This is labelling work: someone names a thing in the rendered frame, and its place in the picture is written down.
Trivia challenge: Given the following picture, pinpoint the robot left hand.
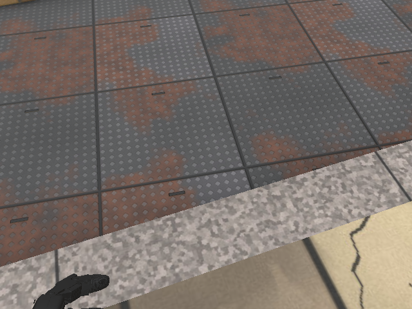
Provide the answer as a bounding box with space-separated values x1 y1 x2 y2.
32 274 109 309

